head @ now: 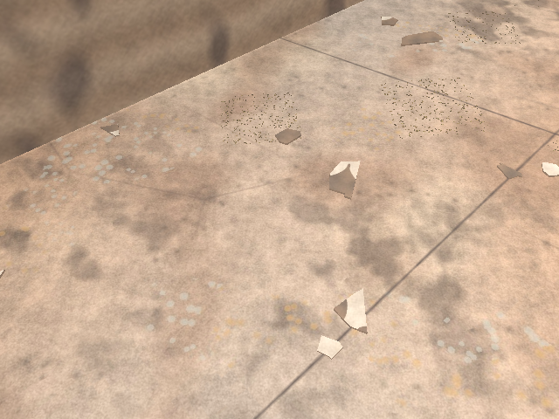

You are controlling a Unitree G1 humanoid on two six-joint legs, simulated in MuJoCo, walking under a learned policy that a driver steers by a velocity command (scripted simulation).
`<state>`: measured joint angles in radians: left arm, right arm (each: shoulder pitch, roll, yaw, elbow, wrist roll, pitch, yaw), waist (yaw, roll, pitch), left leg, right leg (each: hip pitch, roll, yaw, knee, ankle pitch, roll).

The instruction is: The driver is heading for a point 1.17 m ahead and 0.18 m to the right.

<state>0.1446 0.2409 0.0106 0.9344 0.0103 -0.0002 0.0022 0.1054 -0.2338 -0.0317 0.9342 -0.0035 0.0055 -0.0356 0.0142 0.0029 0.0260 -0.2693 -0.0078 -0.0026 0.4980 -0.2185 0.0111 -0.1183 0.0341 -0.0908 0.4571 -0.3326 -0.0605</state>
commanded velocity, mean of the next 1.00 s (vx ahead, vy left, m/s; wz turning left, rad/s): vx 0.22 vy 0.00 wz -0.05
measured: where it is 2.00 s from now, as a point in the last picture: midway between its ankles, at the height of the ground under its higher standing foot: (330, 311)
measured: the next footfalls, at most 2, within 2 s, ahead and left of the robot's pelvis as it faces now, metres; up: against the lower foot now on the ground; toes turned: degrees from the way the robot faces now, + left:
left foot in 0.70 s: +0.16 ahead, +0.18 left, +0.00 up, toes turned +4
right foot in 1.22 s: +0.49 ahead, -0.07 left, +0.00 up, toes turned -15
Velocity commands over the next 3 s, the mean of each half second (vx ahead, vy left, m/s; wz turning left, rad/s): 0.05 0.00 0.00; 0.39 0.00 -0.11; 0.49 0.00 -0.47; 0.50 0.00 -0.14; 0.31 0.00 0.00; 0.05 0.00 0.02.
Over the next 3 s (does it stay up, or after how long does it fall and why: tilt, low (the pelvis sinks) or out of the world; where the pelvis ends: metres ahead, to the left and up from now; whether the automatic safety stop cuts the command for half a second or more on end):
stays up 1.01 -0.16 0.00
